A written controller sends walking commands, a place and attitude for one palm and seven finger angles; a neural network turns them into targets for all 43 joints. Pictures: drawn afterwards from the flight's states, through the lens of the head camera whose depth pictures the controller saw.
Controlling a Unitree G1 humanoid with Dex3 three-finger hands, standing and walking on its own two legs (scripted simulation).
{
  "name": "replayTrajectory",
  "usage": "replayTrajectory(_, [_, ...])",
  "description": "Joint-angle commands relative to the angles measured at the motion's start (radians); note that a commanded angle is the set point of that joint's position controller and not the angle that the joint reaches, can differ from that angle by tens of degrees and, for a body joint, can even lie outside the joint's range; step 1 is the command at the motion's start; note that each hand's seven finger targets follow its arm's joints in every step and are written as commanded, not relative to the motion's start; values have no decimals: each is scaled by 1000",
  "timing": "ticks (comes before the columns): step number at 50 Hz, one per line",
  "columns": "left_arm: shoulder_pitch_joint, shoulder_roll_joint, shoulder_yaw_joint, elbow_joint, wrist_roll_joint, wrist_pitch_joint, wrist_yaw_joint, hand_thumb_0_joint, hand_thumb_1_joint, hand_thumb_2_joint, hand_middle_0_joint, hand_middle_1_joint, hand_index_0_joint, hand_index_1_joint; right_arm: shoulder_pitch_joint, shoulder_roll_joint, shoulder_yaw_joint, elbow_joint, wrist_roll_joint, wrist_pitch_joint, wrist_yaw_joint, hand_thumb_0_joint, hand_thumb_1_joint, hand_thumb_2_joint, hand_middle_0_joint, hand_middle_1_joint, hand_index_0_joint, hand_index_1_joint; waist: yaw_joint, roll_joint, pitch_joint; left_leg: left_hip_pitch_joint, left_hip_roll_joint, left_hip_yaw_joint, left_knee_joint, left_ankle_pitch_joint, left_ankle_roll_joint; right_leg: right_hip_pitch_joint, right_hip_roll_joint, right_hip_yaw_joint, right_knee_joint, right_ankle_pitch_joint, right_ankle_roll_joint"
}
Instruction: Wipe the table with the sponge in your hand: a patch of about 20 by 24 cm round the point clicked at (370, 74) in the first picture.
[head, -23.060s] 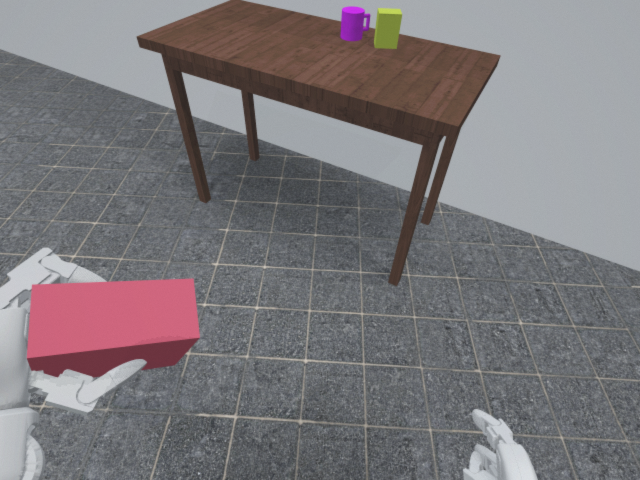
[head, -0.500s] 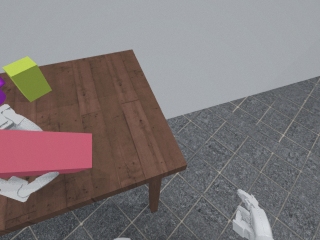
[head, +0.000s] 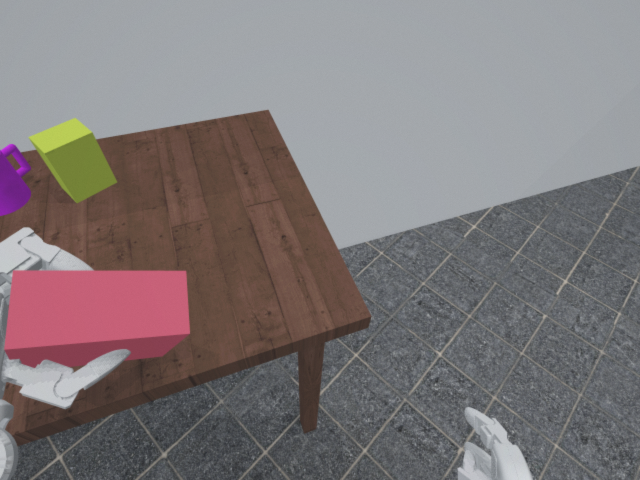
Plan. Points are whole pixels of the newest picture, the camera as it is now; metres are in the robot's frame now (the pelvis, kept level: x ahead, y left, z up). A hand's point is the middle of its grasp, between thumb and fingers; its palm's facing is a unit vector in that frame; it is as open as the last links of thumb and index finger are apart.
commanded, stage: come to a stop and stand still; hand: left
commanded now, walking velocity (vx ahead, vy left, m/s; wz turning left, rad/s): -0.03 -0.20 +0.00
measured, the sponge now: (127, 320) +0.24 +0.20 +0.14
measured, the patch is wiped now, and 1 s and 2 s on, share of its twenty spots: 0.00 0.00 0.00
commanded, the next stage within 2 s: look again from close up in 1.04 s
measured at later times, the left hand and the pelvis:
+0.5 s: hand (48, 299) +0.24 +0.27 +0.16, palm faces +0.35 -0.85 -0.40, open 9.9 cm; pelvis +0.02 +0.03 +0.01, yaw +0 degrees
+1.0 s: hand (9, 290) +0.24 +0.30 +0.17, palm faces +0.36 -0.84 -0.40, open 9.9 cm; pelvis +0.03 +0.06 +0.01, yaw +0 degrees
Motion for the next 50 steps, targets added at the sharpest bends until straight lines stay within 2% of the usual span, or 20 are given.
replayTrajectory(1, [-37,210,140,-241,-28,-65,28,0,100,1300,-1200,-1600,-1200,-1600,-54,-135,-60,-147,-5,-51,-23,0,-900,-900,200,300,200,300,-13,-67,-143,58,-8,-5,5,-63,43,-1,-262,296,-250,-150,-27])
replayTrajectory(2, [-34,216,141,-246,-31,-66,35,0,100,1300,-1200,-1600,-1200,-1600,-73,-137,-54,-144,1,-49,-28,0,-900,-900,200,300,200,300,-17,-14,-146,79,1,-31,-46,-20,44,6,-255,283,-224,-96,-32])
replayTrajectory(4, [-29,208,145,-245,-28,-76,41,0,100,1300,-1200,-1600,-1200,-1600,-85,-139,-53,-147,-1,-52,-33,0,-900,-900,200,300,200,300,-6,38,-156,84,23,-65,-135,35,54,58,-222,267,-194,-41,8])
replayTrajectory(6, [-11,213,159,-205,-20,-74,46,0,100,1300,-1200,-1600,-1200,-1600,-87,-138,-52,-145,2,-50,-37,0,-900,-900,200,300,200,300,-1,45,-137,53,31,-72,-159,16,60,91,-207,264,-212,-57,50])
replayTrajectory(7, [-4,212,153,-190,-16,-68,49,0,100,1300,-1200,-1600,-1200,-1600,-100,-139,-49,-142,8,-46,-40,0,-900,-900,200,300,200,300,-5,61,-112,48,28,-75,-171,23,61,89,-205,254,-217,-55,51])
replayTrajectory(9, [-5,194,142,-168,-9,-67,48,0,100,1300,-1200,-1600,-1200,-1600,-90,-145,-51,-141,4,-45,-41,0,-900,-900,200,300,200,300,0,35,-121,45,27,-73,-177,47,63,124,-194,242,-217,-16,56])
replayTrajectory(11, [3,186,136,-151,-7,-64,46,0,100,1300,-1200,-1600,-1200,-1600,-85,-151,-56,-141,5,-48,-41,0,-900,-900,200,300,200,300,2,12,-149,64,25,-65,-167,112,59,163,-201,237,-206,80,52])
replayTrajectory(12, [9,180,123,-145,-6,-61,47,0,100,1300,-1200,-1600,-1200,-1600,-98,-149,-54,-139,10,-48,-42,0,-900,-900,200,300,200,300,-2,31,-146,78,26,-68,-179,145,58,167,-202,224,-196,119,48])
replayTrajectory(13, [-2,160,105,-146,-5,-62,45,0,100,1300,-1200,-1600,-1200,-1600,-93,-151,-52,-137,5,-48,-43,0,-900,-900,200,300,200,300,-1,25,-155,76,28,-72,-188,156,57,183,-194,212,-186,131,45])
replayTrajectory(20, [-50,164,94,-167,7,-57,48,0,100,1300,-1200,-1600,-1200,-1600,-109,-156,-57,-142,2,-46,-47,0,-900,-900,200,300,200,300,5,28,-153,103,35,-79,-212,233,55,215,-186,201,-172,225,42])
replayTrajectory(27, [-65,166,93,-170,15,-60,49,0,100,1300,-1200,-1600,-1200,-1600,-116,-148,-49,-140,2,-39,-48,0,-900,-900,200,300,200,300,4,82,-153,114,50,-101,-264,259,56,233,-169,182,-164,216,41])
replayTrajectory(28, [-79,145,77,-186,15,-62,48,0,100,1300,-1200,-1600,-1200,-1600,-111,-147,-46,-145,-3,-37,-47,0,-900,-900,200,300,200,300,5,87,-164,113,52,-107,-268,276,54,246,-166,172,-156,221,39])
replayTrajectory(31, [-69,147,82,-161,16,-57,42,0,100,1300,-1200,-1600,-1200,-1600,-106,-149,-50,-151,-4,-37,-44,0,-900,-900,200,300,200,300,8,59,-159,106,54,-107,-263,300,49,255,-168,170,-161,247,39])
replayTrajectory(33, [-69,126,63,-158,15,-56,40,0,100,1300,-1200,-1600,-1200,-1600,-107,-147,-43,-151,-4,-32,-44,0,-900,-900,200,300,200,300,5,77,-152,100,52,-106,-279,280,45,250,-161,156,-160,219,41])
replayTrajectory(36, [-77,141,74,-157,18,-57,38,0,100,1300,-1200,-1600,-1200,-1600,-102,-150,-47,-157,-5,-34,-43,0,-900,-900,200,300,200,300,8,58,-155,99,54,-115,-279,295,42,256,-163,156,-160,229,40])
replayTrajectory(40, [-93,149,79,-176,22,-63,41,0,100,1300,-1200,-1600,-1200,-1600,-104,-148,-47,-156,-8,-36,-45,0,-900,-900,200,300,200,300,10,87,-158,105,56,-117,-285,326,34,258,-160,145,-151,230,43])
replayTrajectory(43, [-92,130,65,-188,21,-68,40,0,100,1300,-1200,-1600,-1200,-1600,-103,-147,-46,-155,-8,-38,-43,0,-900,-900,200,300,200,300,8,110,-161,115,51,-121,-290,361,11,255,-150,130,-138,219,38])
replayTrajectory(45, [-81,146,82,-180,22,-69,41,0,100,1300,-1200,-1600,-1200,-1600,-96,-151,-53,-154,-9,-40,-44,0,-900,-900,200,300,200,300,10,84,-169,117,53,-122,-276,392,10,263,-156,133,-138,244,37])
replayTrajectory(48, [-72,124,65,-171,20,-71,40,0,100,1300,-1200,-1600,-1200,-1600,-100,-149,-49,-153,-6,-40,-42,0,-900,-900,200,300,200,300,9,111,-149,103,51,-123,-298,325,3,245,-146,127,-140,184,38])
replayTrajectory(50, [-82,144,82,-170,24,-73,42,0,100,1300,-1200,-1600,-1200,-1600,-94,-154,-56,-153,-7,-42,-43,0,-900,-900,200,300,200,300,11,94,-148,84,53,-125,-300,289,11,255,-150,133,-144,182,40])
